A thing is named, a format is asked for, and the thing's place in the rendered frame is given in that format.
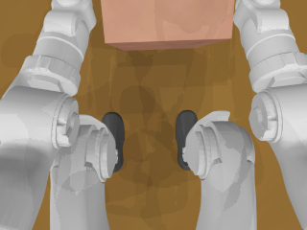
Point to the robot right upper arm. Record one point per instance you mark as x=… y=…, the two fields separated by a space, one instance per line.
x=279 y=116

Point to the robot left upper arm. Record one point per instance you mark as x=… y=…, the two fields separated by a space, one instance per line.
x=34 y=124

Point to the robot left thigh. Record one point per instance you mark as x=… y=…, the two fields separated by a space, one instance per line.
x=77 y=183

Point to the left robot forearm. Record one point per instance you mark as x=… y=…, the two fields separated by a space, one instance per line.
x=60 y=48

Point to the right robot forearm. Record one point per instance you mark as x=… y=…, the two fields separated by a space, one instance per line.
x=269 y=44

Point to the right robot foot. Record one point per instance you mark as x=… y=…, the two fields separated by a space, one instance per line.
x=186 y=119

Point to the carton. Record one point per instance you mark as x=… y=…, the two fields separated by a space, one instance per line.
x=137 y=25

